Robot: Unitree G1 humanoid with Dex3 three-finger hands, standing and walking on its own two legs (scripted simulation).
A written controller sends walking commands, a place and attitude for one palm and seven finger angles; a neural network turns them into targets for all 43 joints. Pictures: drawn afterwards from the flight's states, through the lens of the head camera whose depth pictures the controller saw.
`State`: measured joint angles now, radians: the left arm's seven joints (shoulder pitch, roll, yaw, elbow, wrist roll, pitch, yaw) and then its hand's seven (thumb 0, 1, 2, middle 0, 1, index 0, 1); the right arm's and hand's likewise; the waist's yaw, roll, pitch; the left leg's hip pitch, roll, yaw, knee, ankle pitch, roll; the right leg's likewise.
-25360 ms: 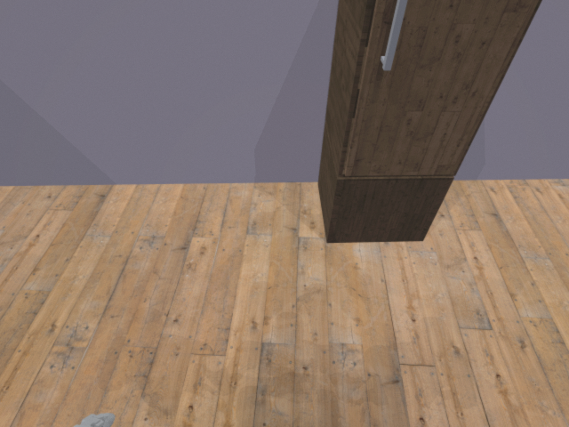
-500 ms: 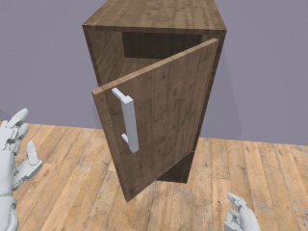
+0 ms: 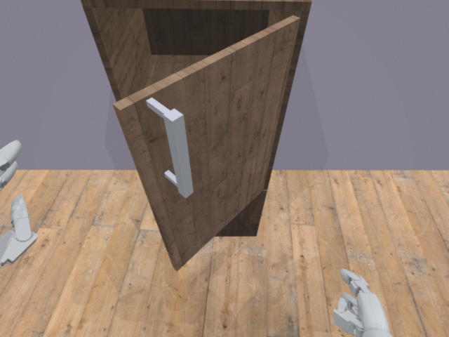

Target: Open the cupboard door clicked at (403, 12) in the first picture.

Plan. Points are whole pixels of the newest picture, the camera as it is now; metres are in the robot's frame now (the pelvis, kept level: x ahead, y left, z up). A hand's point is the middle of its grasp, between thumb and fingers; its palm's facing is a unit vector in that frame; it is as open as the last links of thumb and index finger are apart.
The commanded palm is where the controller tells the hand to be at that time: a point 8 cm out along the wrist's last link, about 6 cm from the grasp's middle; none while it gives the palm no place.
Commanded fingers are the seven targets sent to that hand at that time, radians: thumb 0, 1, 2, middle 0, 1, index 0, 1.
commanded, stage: step back with the hand held close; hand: left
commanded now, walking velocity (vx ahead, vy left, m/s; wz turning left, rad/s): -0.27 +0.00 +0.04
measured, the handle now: (172, 152) +0.35 +0.11 +0.17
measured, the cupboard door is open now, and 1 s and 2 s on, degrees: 46 46 46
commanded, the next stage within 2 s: stop stepping back and stand still in 0.72 s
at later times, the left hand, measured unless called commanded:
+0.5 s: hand out of the picture +0.10 +0.25 +0.16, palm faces +0.36 -0.78 -0.51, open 7.4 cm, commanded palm +0.02 +0.30 +0.19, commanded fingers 0.00 0.90 0.90 -0.20 -0.30 -0.20 -0.30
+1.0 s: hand out of the picture -0.08 +0.25 +0.16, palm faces +0.30 -0.81 -0.50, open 7.4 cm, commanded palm -0.15 +0.31 +0.19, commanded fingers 0.00 0.90 0.90 -0.20 -0.30 -0.20 -0.30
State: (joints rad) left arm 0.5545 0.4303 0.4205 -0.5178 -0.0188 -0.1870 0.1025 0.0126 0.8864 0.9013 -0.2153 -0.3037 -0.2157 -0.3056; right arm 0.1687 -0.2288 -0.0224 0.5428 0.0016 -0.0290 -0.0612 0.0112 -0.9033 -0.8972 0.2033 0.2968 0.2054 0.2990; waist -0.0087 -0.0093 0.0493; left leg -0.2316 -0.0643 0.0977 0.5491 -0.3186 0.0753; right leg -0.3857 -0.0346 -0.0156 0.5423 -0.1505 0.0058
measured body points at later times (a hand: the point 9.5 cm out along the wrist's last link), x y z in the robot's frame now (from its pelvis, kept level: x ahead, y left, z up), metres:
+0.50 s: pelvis -0.11 -0.01 +0.00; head -0.07 +0.02 +0.45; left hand +0.07 +0.29 +0.19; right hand +0.08 -0.25 -0.06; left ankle -0.11 +0.11 -0.73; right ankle -0.04 -0.12 -0.73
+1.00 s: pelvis -0.29 +0.01 +0.00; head -0.26 +0.05 +0.44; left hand -0.10 +0.29 +0.19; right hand -0.14 -0.24 -0.06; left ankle -0.28 +0.10 -0.74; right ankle -0.22 -0.12 -0.72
